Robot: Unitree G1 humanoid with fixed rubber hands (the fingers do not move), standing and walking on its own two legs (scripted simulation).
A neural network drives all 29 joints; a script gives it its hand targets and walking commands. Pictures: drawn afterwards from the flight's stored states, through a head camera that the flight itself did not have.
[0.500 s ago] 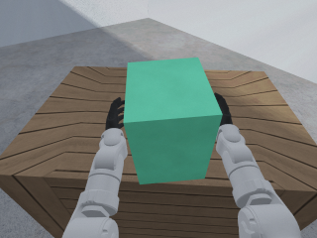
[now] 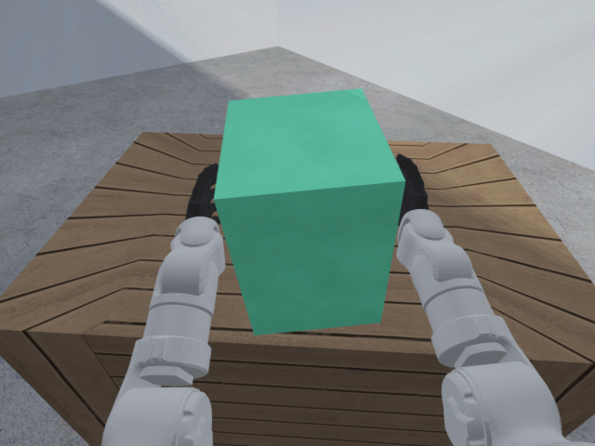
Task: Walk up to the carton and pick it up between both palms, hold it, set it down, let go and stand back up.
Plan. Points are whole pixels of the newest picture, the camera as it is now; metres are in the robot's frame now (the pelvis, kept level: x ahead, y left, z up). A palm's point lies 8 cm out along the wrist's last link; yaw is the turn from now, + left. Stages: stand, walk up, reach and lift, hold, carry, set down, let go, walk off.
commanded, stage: reach and lift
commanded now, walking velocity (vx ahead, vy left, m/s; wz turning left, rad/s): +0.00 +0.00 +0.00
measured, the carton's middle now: (306, 214) +0.42 +0.01 +0.14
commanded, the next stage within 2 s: hold in 1.58 s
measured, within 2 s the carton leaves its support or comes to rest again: neither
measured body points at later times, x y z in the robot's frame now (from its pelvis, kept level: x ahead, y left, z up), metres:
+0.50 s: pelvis +0.00 +0.00 +0.00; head -0.06 +0.01 +0.45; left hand +0.38 +0.18 +0.20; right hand +0.41 -0.11 +0.22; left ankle +0.03 +0.17 -0.74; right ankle +0.02 -0.10 -0.74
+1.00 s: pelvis +0.00 +0.00 +0.00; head -0.07 +0.01 +0.45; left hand +0.39 +0.18 +0.24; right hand +0.41 -0.10 +0.25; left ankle +0.03 +0.17 -0.74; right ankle +0.02 -0.10 -0.74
